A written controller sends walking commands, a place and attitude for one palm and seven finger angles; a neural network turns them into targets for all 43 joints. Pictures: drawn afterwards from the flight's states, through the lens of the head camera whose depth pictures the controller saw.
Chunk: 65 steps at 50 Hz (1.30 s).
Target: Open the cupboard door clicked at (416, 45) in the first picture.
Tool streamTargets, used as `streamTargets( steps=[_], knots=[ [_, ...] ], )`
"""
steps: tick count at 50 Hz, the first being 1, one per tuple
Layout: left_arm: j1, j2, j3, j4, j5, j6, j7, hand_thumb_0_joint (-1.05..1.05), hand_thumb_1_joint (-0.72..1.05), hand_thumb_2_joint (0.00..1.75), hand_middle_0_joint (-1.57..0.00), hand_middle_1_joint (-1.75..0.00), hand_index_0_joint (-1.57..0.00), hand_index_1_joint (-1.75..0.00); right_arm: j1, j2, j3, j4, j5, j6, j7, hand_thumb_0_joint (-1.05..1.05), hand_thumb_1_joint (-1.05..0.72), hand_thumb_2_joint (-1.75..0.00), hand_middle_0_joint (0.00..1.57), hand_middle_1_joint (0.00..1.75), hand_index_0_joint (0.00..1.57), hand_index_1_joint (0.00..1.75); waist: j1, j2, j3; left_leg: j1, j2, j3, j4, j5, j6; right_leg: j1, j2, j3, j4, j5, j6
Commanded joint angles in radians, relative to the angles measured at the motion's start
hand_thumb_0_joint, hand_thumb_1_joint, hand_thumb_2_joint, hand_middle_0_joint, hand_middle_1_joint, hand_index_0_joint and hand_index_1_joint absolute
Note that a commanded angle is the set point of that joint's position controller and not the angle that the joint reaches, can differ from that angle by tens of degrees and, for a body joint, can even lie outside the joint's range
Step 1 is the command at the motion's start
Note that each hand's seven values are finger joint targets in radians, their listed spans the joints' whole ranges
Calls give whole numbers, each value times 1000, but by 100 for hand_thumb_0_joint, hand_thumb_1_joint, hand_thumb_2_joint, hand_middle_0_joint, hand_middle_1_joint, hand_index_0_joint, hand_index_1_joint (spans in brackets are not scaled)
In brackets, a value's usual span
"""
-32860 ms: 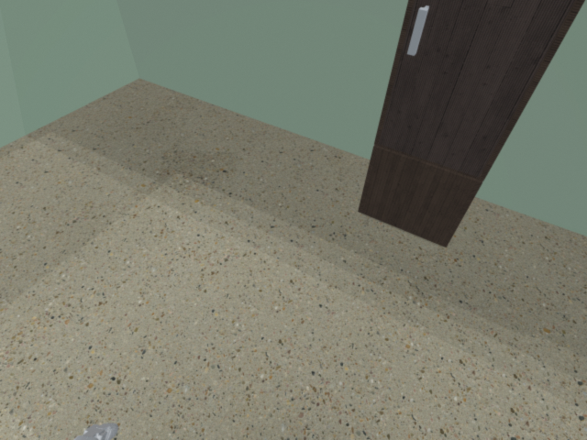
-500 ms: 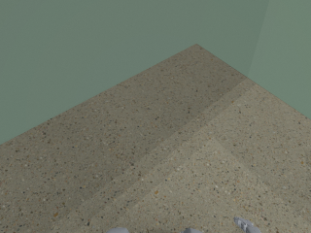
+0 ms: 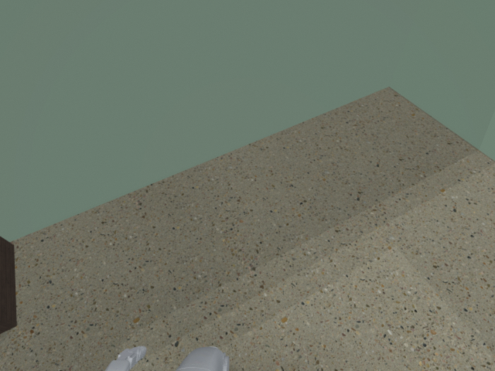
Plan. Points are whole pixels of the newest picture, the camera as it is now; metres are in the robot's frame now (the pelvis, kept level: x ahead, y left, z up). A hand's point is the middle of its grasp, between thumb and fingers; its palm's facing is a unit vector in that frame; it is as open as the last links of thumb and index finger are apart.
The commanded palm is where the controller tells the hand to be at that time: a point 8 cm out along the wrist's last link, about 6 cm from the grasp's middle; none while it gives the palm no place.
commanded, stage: turn to face it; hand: left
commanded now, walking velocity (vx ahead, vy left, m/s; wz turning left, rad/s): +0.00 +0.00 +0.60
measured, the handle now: out of the picture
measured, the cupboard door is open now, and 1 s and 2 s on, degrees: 42 42 42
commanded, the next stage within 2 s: take the last steps up to it in 1.84 s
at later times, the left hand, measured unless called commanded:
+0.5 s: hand out of the picture +0.01 +0.27 -0.17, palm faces +0.33 -0.91 -0.25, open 7.4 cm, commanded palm none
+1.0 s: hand out of the picture -0.04 +0.20 -0.16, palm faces +0.59 -0.77 -0.24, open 7.3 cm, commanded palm none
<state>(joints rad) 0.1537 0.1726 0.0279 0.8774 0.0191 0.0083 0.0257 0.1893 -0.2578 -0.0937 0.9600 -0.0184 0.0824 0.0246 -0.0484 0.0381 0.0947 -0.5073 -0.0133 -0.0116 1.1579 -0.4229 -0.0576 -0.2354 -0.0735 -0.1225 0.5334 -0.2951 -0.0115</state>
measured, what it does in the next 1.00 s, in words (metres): steps on the spot, turning left: left foot, then right foot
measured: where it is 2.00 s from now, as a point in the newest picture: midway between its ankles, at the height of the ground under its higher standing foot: outside the picture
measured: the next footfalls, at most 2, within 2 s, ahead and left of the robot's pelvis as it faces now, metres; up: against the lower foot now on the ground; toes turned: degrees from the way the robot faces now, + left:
left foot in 0.26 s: +0.02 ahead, +0.14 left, +0.00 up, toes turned +17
right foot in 0.70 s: +0.09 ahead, -0.09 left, +0.00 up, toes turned +23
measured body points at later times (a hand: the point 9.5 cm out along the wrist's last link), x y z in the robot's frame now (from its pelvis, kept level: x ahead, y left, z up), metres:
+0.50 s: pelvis +0.00 +0.04 +0.00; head +0.03 +0.07 +0.45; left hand -0.01 +0.32 -0.15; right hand +0.16 -0.18 -0.13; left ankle -0.02 +0.13 -0.74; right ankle +0.02 -0.12 -0.66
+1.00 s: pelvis +0.01 +0.00 +0.00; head +0.06 +0.02 +0.45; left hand -0.07 +0.24 -0.14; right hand +0.23 -0.17 -0.15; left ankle -0.08 +0.11 -0.68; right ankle +0.05 -0.10 -0.74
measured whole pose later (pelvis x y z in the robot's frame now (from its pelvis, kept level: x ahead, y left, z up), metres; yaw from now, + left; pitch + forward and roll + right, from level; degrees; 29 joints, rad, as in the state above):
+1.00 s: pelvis +0.01 +0.00 +0.00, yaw +37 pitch +0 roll +2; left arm 0.21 0.18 0.04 0.90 0.03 0.00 0.02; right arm 0.15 -0.24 -0.08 0.96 -0.02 0.08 0.03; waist -0.02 -0.01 0.11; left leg -0.43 0.03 0.04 0.92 -0.44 -0.07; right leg -0.18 -0.13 -0.22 0.51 -0.32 0.01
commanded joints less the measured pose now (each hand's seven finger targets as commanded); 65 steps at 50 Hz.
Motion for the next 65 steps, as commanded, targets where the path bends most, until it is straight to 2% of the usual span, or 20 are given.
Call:
streamTargets(
  steps=[1, 7, 11, 13, 14, 19, 28, 33, 34, 35, 36, 37, 40, 50, 53, 54, 56, 57, 61, 65],
  knots=[
    [33, 187, 56, -64, 1, -24, 12, 0, 90, 90, -20, -30, -20, -30, -42, -43, -2, -80, 5, -19, 5, 0, -90, -90, 20, 30, 20, 30, 42, -211, -100, -49, 53, 32, -60, 9, -26, 142, -253, 97, -197, 413, -79],
    [112, 236, 81, -26, 15, -20, 7, 0, 90, 90, -20, -30, -20, -30, -114, -15, 13, -111, 10, -37, 9, 0, -90, -90, 20, 30, 20, 30, 96, -252, -118, 55, 41, 115, -387, -55, -12, 207, -304, 48, -106, 555, -91],
    [77, 243, 87, -33, -2, -10, -5, 0, 90, 90, -20, -30, -20, -30, 14, -70, -1, -84, 6, -52, 5, 0, -90, -90, 20, 30, 20, 30, 15, -144, -172, 355, 31, 116, -713, 233, 21, 45, -272, -49, 94, 413, 6],
    [-1, 127, 54, -101, -9, 6, -11, 0, 90, 90, -20, -30, -20, -30, 147, -261, -48, -68, -4, -57, -14, 0, -90, -90, 20, 30, 20, 30, -69, 314, -210, 536, 429, -423, -805, 788, 246, -361, -57, -36, 501, -398, 117],
    [-51, 156, 57, -114, 0, 18, -7, 0, 90, 90, -20, -30, -20, -30, 177, -259, -44, -45, -7, -53, -22, 0, -90, -90, 20, 30, 20, 30, -71, 173, -207, 500, 455, -378, -784, 763, 297, -367, -66, 80, 602, -365, 92],
    [5, 156, 67, -35, 4, 26, -20, 0, 90, 90, -20, -30, -20, -30, -7, -161, -9, -98, -3, -73, -42, 0, -90, -90, 20, 30, 20, 30, 29, 107, -119, 363, 246, -210, -828, 539, 195, -353, -43, 126, 635, -80, 108],
    [-28, 145, 57, -64, -3, 22, -12, 0, 90, 90, -20, -30, -20, -30, 10, -170, -20, -92, -10, -61, -34, 0, -90, -90, 20, 30, 20, 30, 17, 119, -125, 327, 222, -303, -812, 434, 223, -217, 18, 113, 320, -126, 108],
    [92, 155, 65, -40, -11, 2, -3, 0, 90, 90, -20, -30, -20, -30, -57, -156, -26, -114, 0, -51, -31, 0, -90, -90, 20, 30, 20, 30, 77, 102, -147, 159, 154, -327, -708, 409, 167, 92, 59, 89, -44, 41, 82],
    [126, 199, 76, -34, -5, -9, 4, 0, 90, 90, -20, -30, -20, -30, -51, -115, -22, -119, 9, -52, -27, 0, -90, -90, 20, 30, 20, 30, 94, -18, -167, 47, 86, -282, -617, 273, 116, 228, -35, 181, -187, 59, 59],
    [139, 288, 93, -37, 11, -17, 12, 0, 90, 90, -20, -30, -20, -30, -30, -49, -13, -136, 17, -55, -23, 0, -90, -90, 20, 30, 20, 30, 101, -316, -175, -119, -65, -85, -374, -54, 32, 319, -310, 461, -277, 97, -43],
    [117, 301, 84, -49, 8, -13, 13, 0, 90, 90, -20, -30, -20, -30, -47, -90, -20, -139, 7, -50, -20, 0, -90, -90, 20, 30, 20, 30, 96, -313, -141, -99, -50, -54, -124, -202, 24, 161, -438, 502, -285, 167, -130],
    [55, 253, 72, -66, 1, -10, 16, 0, 90, 90, -20, -30, -20, -30, -34, -89, -23, -130, 1, -42, -13, 0, -90, -90, 20, 30, 20, 30, 59, -207, -105, -82, -15, -86, -20, -135, 25, 93, -393, 400, -276, 176, -140],
    [-3, 174, 51, -74, -5, -22, 10, 0, 90, 90, -20, -30, -20, -30, -16, -71, -16, -80, 0, -24, -1, 0, -90, -90, 20, 30, 20, 30, 21, -238, -77, -92, 28, -30, 84, 14, -11, 106, -239, 173, -203, 425, -78],
    [150, 240, 82, -13, 12, -20, 7, 0, 90, 90, -20, -30, -20, -30, -144, -18, 17, -108, 10, -37, 7, 0, -90, -90, 20, 30, 20, 30, 102, -269, -115, 47, 25, 116, -392, -46, -4, 242, -294, 40, -83, 677, -87],
    [122, 252, 88, -12, 7, -17, 0, 0, 90, 90, -20, -30, -20, -30, -78, -37, 11, -99, 9, -47, 4, 0, -90, -90, 20, 30, 20, 30, 57, -240, -138, 203, 4, 143, -586, 82, 16, 174, -287, -14, 14, 628, -40],
    [99, 249, 89, -19, -3, -15, -3, 0, 90, 90, -20, -30, -20, -30, -11, -70, 3, -81, 5, -54, 3, 0, -90, -90, 20, 30, 20, 30, 12, -173, -172, 340, 13, 126, -711, 220, 31, 98, -273, -54, 126, 568, -2],
    [24, 132, 56, -93, -13, -2, -13, 0, 90, 90, -20, -30, -20, -30, 134, -266, -47, -58, -4, -61, -15, 0, -90, -90, 20, 30, 20, 30, -72, 306, -234, 588, 416, -418, -783, 875, 255, -347, -52, -47, 539, -383, 115],
    [-36, 160, 53, -108, -3, 14, -5, 0, 90, 90, -20, -30, -20, -30, 165, -255, -40, -36, 1, -54, -22, 0, -90, -90, 20, 30, 20, 30, -71, 172, -218, 543, 433, -355, -756, 886, 292, -351, -70, 77, 607, -370, 92],
    [-1, 163, 66, -43, 1, 29, -13, 0, 90, 90, -20, -30, -20, -30, -14, -176, -10, -93, -4, -68, -44, 0, -90, -90, 20, 30, 20, 30, 17, 127, -119, 372, 268, -236, -815, 607, 219, -341, -56, 135, 656, -128, 102],
    [31, 162, 67, -25, 3, 27, -15, 0, 90, 90, -20, -30, -20, -30, 2, -160, -3, -87, 0, -80, -43, 0, -90, -90, 20, 30, 20, 30, 39, 66, -141, 401, 227, -218, -821, 615, 206, -331, -35, 132, 614, -57, 117]
  ],
)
